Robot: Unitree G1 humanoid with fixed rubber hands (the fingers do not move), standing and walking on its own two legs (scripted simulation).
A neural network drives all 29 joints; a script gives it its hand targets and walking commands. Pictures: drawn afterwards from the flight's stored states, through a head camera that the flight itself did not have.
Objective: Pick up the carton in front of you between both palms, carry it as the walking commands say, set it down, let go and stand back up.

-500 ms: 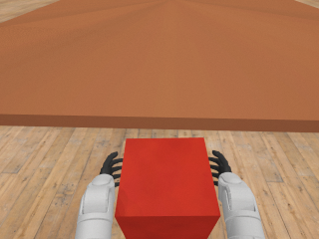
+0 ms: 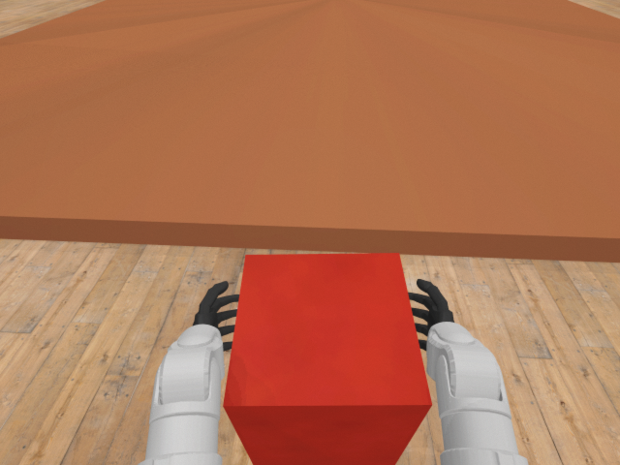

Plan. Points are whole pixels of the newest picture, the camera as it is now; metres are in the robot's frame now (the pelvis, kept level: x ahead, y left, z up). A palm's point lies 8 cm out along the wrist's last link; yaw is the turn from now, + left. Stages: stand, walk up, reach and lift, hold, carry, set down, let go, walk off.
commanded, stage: carry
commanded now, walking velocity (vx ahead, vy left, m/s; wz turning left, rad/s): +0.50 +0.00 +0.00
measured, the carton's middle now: (323, 364) +0.30 -0.02 -0.01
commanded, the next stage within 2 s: none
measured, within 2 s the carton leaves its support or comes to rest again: neither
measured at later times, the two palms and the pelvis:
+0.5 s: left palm (209, 248) +0.44 +0.15 +0.09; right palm (401, 237) +0.45 -0.15 +0.09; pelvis +0.21 +0.00 +0.00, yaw +1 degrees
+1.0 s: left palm (226, 138) +0.79 +0.16 +0.10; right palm (362, 137) +0.78 -0.14 +0.11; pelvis +0.53 +0.03 +0.00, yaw -2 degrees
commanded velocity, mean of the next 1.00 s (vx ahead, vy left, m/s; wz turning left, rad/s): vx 0.50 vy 0.00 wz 0.00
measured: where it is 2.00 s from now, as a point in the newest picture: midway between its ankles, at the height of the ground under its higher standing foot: (290, 290)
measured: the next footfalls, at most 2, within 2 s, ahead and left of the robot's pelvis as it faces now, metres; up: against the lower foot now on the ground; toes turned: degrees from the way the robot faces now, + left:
right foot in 0.32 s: +0.18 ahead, -0.11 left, +0.00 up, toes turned -11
left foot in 0.64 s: +0.44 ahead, +0.13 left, +0.00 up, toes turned +14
